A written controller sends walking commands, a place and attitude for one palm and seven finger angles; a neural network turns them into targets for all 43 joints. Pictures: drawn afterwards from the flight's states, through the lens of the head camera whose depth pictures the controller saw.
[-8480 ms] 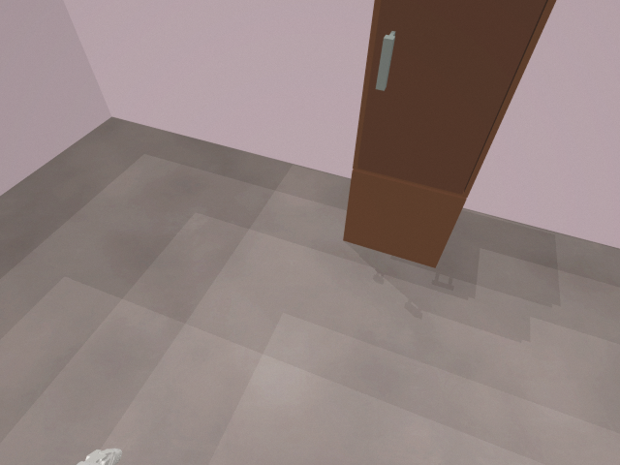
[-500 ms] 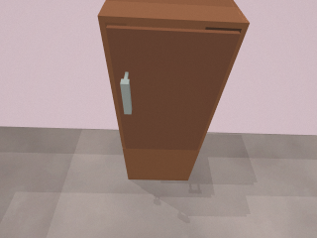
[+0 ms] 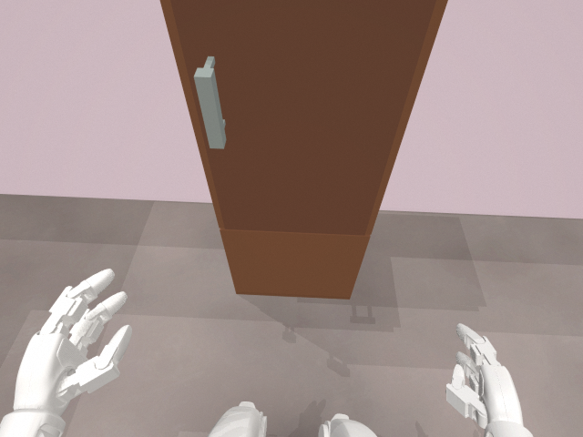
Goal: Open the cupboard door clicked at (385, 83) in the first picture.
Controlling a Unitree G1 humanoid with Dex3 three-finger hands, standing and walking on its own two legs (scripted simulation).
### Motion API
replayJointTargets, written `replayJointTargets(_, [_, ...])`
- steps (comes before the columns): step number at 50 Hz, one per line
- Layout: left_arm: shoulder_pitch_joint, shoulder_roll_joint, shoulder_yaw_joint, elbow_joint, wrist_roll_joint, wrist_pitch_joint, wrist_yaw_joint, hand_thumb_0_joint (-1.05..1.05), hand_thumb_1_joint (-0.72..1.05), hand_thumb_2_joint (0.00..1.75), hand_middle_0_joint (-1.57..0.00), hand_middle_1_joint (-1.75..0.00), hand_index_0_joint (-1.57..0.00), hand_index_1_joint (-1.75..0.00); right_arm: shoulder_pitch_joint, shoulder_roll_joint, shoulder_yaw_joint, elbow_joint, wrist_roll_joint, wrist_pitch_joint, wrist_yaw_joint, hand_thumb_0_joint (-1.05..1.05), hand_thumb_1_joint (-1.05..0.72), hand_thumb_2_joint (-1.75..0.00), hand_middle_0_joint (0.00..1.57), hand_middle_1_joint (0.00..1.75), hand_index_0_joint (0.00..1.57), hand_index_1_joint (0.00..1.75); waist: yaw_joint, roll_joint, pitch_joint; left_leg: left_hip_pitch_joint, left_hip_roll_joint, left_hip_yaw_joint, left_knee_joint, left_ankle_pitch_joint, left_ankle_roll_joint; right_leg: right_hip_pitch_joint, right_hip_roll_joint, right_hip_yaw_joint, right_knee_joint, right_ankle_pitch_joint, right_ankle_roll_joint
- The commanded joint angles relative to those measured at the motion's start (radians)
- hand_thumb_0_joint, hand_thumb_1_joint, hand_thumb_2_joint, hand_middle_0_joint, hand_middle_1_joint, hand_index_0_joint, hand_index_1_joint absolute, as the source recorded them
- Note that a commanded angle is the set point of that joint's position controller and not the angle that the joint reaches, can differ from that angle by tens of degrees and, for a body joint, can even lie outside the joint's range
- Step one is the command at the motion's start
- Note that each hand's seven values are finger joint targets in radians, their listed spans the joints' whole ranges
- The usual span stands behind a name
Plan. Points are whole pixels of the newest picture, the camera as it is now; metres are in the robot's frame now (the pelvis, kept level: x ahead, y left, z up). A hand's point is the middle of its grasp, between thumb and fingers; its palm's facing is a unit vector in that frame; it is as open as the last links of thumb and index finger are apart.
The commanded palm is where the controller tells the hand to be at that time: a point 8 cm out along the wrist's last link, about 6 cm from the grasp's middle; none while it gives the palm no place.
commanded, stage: raise the hand with hooked fingers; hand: left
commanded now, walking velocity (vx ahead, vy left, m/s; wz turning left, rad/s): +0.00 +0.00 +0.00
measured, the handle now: (214, 103) +0.58 +0.18 +0.13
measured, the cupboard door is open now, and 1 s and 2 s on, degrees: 0 0 0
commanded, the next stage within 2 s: move the hooked fingers beside the handle in 1.66 s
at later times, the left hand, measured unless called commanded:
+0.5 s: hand (80, 291) +0.26 +0.28 +0.08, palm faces +0.06 -1.00 -0.04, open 11.7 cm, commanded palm +0.23 +0.33 +0.10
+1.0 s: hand (23, 236) +0.30 +0.34 +0.13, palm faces +0.08 -1.00 -0.04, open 13.9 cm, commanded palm +0.27 +0.38 +0.14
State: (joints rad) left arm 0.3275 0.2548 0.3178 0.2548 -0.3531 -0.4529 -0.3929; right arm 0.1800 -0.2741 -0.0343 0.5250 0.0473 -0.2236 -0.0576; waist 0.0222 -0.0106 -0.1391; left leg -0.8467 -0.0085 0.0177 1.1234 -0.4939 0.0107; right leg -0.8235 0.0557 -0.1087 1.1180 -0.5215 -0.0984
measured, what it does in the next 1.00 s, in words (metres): rises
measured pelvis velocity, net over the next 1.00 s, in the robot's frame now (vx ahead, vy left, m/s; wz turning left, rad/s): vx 0.03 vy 0.07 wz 0.01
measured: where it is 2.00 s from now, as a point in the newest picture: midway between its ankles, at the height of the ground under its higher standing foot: outside the picture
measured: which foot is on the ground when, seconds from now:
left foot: down 0.00-1.00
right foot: down 0.00-1.00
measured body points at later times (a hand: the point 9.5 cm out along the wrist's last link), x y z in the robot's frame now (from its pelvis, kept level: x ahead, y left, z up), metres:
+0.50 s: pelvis +0.02 +0.03 +0.03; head +0.08 +0.03 +0.48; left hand +0.25 +0.33 +0.09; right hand +0.16 -0.24 -0.05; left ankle +0.03 +0.11 -0.65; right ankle +0.02 -0.05 -0.65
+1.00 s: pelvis +0.03 +0.07 +0.06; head +0.06 +0.08 +0.50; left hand +0.29 +0.39 +0.14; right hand +0.20 -0.16 -0.02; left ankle +0.03 +0.11 -0.65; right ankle +0.02 -0.05 -0.65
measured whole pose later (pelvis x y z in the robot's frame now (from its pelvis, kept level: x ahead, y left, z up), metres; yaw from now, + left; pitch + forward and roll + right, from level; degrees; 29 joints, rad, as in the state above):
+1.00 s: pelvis +0.03 +0.07 +0.06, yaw +0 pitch +7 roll -3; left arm 0.00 0.39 0.37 0.29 -0.33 -0.21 -0.40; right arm 0.25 -0.25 0.06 0.57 0.05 -0.20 -0.08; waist 0.03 0.02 -0.08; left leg -0.54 -0.06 0.03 0.79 -0.38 0.10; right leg -0.49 0.02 -0.08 0.73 -0.37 -0.01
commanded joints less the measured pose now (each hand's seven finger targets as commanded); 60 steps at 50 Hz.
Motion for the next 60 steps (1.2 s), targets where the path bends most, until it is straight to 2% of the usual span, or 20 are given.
replayJointTargets(1, [-0.224, 0.242, 0.091, -0.389, -0.023, -0.112, 0.034, 0.0, 0.36, 0.67, -0.24, -0.64, -0.24, -0.64, 0.029, -0.095, -0.015, -0.106, -0.009, -0.047, -0.034, 0.0, -0.9, -0.9, 0.2, 0.3, 0.2, 0.3, -0.069, 0.035, -0.174, 0.046, 0.011, -0.05, -0.087, 0.171, 0.036, 0.229, -0.095, 0.341, -0.364, 0.123, 0.15])
replayJointTargets(3, [-0.207, 0.245, 0.078, -0.313, -0.012, -0.106, 0.005, 0.0, 0.32, 0.65, -0.24, -0.68, -0.24, -0.68, 0.035, -0.102, -0.012, -0.064, -0.008, -0.056, -0.041, 0.0, -0.9, -0.9, 0.2, 0.3, 0.2, 0.3, -0.075, 0.088, -0.147, 0.053, 0.017, -0.058, -0.098, 0.19, 0.033, 0.217, -0.089, 0.309, -0.353, 0.18, 0.14])
replayJointTargets(4, [-0.212, 0.249, 0.074, -0.283, -0.016, -0.093, -0.015, 0.0, 0.29, 0.64, -0.24, -0.69, -0.24, -0.69, 0.034, -0.109, -0.008, -0.057, -0.007, -0.06, -0.044, 0.0, -0.9, -0.9, 0.2, 0.3, 0.2, 0.3, -0.08, 0.082, -0.132, 0.053, 0.016, -0.061, -0.103, 0.189, 0.033, 0.215, -0.09, 0.306, -0.359, 0.186, 0.144])
replayJointTargets(6, [-0.195, 0.277, 0.107, -0.193, -0.041, -0.048, -0.058, 0.0, 0.25, 0.62, -0.25, -0.72, -0.25, -0.72, 0.034, -0.12, -0.002, -0.049, -0.001, -0.06, -0.049, 0.0, -0.9, -0.9, 0.2, 0.3, 0.2, 0.3, -0.064, 0.041, -0.132, 0.043, 0.015, -0.071, -0.108, 0.207, 0.032, 0.267, -0.103, 0.333, -0.371, 0.24, 0.165])
replayJointTargets(8, [-0.171, 0.309, 0.154, -0.17, -0.059, -0.005, -0.083, 0.0, 0.2, 0.6, -0.25, -0.75, -0.25, -0.75, 0.033, -0.123, -0.002, -0.054, 0.003, -0.058, -0.048, 0.0, -0.9, -0.9, 0.2, 0.3, 0.2, 0.3, -0.038, 0.032, -0.187, 0.06, 0.012, -0.07, -0.137, 0.228, 0.03, 0.337, -0.117, 0.33, -0.386, 0.283, 0.171])
replayJointTargets(9, [-0.162, 0.305, 0.159, -0.173, -0.067, 0.012, -0.086, 0.0, 0.18, 0.59, -0.25, -0.76, -0.25, -0.76, 0.028, -0.122, 0.0, -0.06, 0.004, -0.059, -0.047, 0.0, -0.9, -0.9, 0.2, 0.3, 0.2, 0.3, -0.027, 0.055, -0.201, 0.08, 0.01, -0.071, -0.155, 0.247, 0.028, 0.358, -0.119, 0.322, -0.388, 0.316, 0.169])
replayJointTargets(11, [-0.132, 0.317, 0.204, -0.149, -0.09, 0.036, -0.083, 0.0, 0.13, 0.57, -0.25, -0.8, -0.25, -0.8, 0.027, -0.12, 0.0, -0.069, 0.002, -0.057, -0.04, 0.0, -0.9, -0.9, 0.2, 0.3, 0.2, 0.3, -0.004, 0.006, -0.218, 0.089, 0.01, -0.079, -0.173, 0.277, 0.021, 0.414, -0.128, 0.33, -0.384, 0.401, 0.18])
replayJointTargets(13, [-0.117, 0.304, 0.209, -0.147, -0.085, 0.034, -0.069, 0.0, 0.08, 0.55, -0.26, -0.82, -0.26, -0.82, 0.033, -0.116, -0.003, -0.067, 0.002, -0.055, -0.032, 0.0, -0.9, -0.9, 0.2, 0.3, 0.2, 0.3, 0.0, 0.002, -0.208, 0.097, 0.009, -0.071, -0.202, 0.285, 0.019, 0.417, -0.126, 0.307, -0.388, 0.425, 0.177])
replayJointTargets(18, [-0.137, 0.27, 0.174, -0.138, -0.072, 0.008, -0.049, 0.0, -0.03, 0.5, -0.27, -0.9, -0.27, -0.9, 0.05, -0.127, -0.01, -0.072, 0.0, -0.063, -0.024, 0.0, -0.9, -0.9, 0.2, 0.3, 0.2, 0.3, -0.011, -0.039, -0.178, 0.137, 0.004, -0.064, -0.248, 0.28, 0.026, 0.372, -0.1, 0.256, -0.396, 0.366, 0.16])
replayJointTargets(21, [-0.204, 0.282, 0.157, -0.16, -0.066, 0.005, -0.044, 0.0, -0.1, 0.47, -0.27, -0.94, -0.27, -0.94, 0.054, -0.137, -0.009, -0.081, 0.002, -0.064, -0.025, 0.0, -0.9, -0.9, 0.2, 0.3, 0.2, 0.3, -0.015, -0.004, -0.15, 0.179, 0.004, -0.062, -0.275, 0.274, 0.032, 0.335, -0.075, 0.218, -0.399, 0.289, 0.134])
replayJointTargets(23, [-0.226, 0.291, 0.146, -0.198, -0.052, 0.0, -0.036, 0.0, -0.15, 0.45, -0.27, -0.98, -0.27, -0.98, 0.054, -0.134, -0.009, -0.078, 0.002, -0.069, -0.029, 0.0, -0.9, -0.9, 0.2, 0.3, 0.2, 0.3, -0.012, 0.064, -0.18, 0.243, 0.005, -0.058, -0.31, 0.289, 0.035, 0.329, -0.058, 0.169, -0.395, 0.27, 0.104])
replayJointTargets(25, [-0.229, 0.294, 0.14, -0.235, -0.044, -0.001, -0.017, 0.0, -0.2, 0.43, -0.28, -1.0, -0.28, -1.0, 0.054, -0.133, -0.009, -0.079, 0.001, -0.075, -0.031, 0.0, -0.9, -0.9, 0.2, 0.3, 0.2, 0.3, -0.008, 0.088, -0.203, 0.304, 0.007, -0.064, -0.342, 0.311, 0.035, 0.322, -0.042, 0.123, -0.385, 0.284, 0.089])
replayJointTargets(31, [-0.293, 0.296, 0.129, -0.237, -0.031, 0.048, 0.022, 0.0, -0.34, 0.37, -0.29, -1.1, -0.29, -1.1, 0.054, -0.143, 0.004, -0.085, -0.004, -0.062, -0.031, 0.0, -0.9, -0.9, 0.2, 0.3, 0.2, 0.3, -0.011, 0.114, -0.143, 0.386, 0.017, -0.106, -0.399, 0.354, 0.009, 0.284, -0.019, 0.056, -0.378, 0.295, 0.062])
replayJointTargets(33, [-0.299, 0.293, 0.116, -0.244, -0.016, 0.068, 0.025, 0.0, -0.38, 0.35, -0.29, -1.12, -0.29, -1.12, 0.056, -0.141, 0.003, -0.087, -0.001, -0.058, -0.03, 0.0, -0.9, -0.9, 0.2, 0.3, 0.2, 0.3, -0.011, 0.128, -0.169, 0.437, 0.027, -0.121, -0.417, 0.393, -0.007, 0.28, -0.019, 0.045, -0.381, 0.295, 0.063])
replayJointTargets(36, [-0.331, 0.296, 0.107, -0.234, -0.009, 0.106, 0.022, 0.0, -0.45, 0.32, -0.3, -1.17, -0.3, -1.17, 0.06, -0.145, 0.008, -0.09, -0.002, -0.051, -0.029, 0.0, -0.9, -0.9, 0.2, 0.3, 0.2, 0.3, -0.012, 0.122, -0.146, 0.478, 0.036, -0.145, -0.434, 0.456, -0.026, 0.274, -0.013, 0.036, -0.392, 0.309, 0.059])
replayJointTargets(46, [-0.521, 0.352, 0.133, -0.174, -0.001, 0.183, -0.012, 0.0, -0.5, 0.3, -0.3, -1.2, -0.3, -1.2, 0.056, -0.151, 0.018, -0.087, -0.002, -0.022, -0.041, 0.0, -0.9, -0.9, 0.2, 0.3, 0.2, 0.3, -0.013, 0.113, -0.142, 0.565, 0.046, -0.185, -0.495, 0.457, -0.056, 0.287, -0.012, 0.034, -0.438, 0.295, 0.054])
replayJointTargets(47, [-0.543, 0.352, 0.127, -0.182, -0.001, 0.184, -0.018, 0.0, -0.5, 0.3, -0.3, -1.2, -0.3, -1.2, 0.052, -0.15, 0.018, -0.086, 0.001, -0.022, -0.042, 0.0, -0.9, -0.9, 0.2, 0.3, 0.2, 0.3, -0.017, 0.137, -0.151, 0.584, 0.047, -0.183, -0.497, 0.46, -0.055, 0.285, -0.015, 0.038, -0.447, 0.293, 0.055])
replayJointTargets(56, [-0.64, 0.433, 0.182, -0.109, -0.004, 0.221, -0.053, 0.0, -0.5, 0.3, -0.3, -1.2, -0.3, -1.2, 0.059, -0.155, 0.024, -0.08, -0.001, -0.015, -0.046, 0.0, -0.9, -0.9, 0.2, 0.3, 0.2, 0.3, -0.006, 0.14, -0.157, 0.612, 0.04, -0.183, -0.53, 0.468, -0.054, 0.339, -0.012, 0.04, -0.491, 0.312, 0.047])
replayJointTargets(58, [-0.667, 0.435, 0.18, -0.092, -0.004, 0.227, -0.06, 0.0, -0.5, 0.3, -0.3, -1.2, -0.3, -1.2, 0.063, -0.155, 0.022, -0.077, 0.002, -0.014, -0.048, 0.0, -0.9, -0.9, 0.2, 0.3, 0.2, 0.3, -0.013, 0.137, -0.152, 0.618, 0.039, -0.178, -0.534, 0.481, -0.051, 0.345, -0.015, 0.04, -0.5, 0.319, 0.049])
replayJointTargets(60, [-0.629, 0.398, 0.153, -0.054, -0.006, 0.237, -0.069, 0.0, -0.5, 0.3, -0.3, -1.2, -0.3, -1.2, 0.067, -0.154, 0.02, -0.078, 0.004, -0.014, -0.045, 0.0, -0.9, -0.9, 0.2, 0.3, 0.2, 0.3, -0.014, 0.128, -0.136, 0.614, 0.04, -0.179, -0.537, 0.478, -0.048, 0.336, -0.016, 0.039, -0.506, 0.317, 0.052])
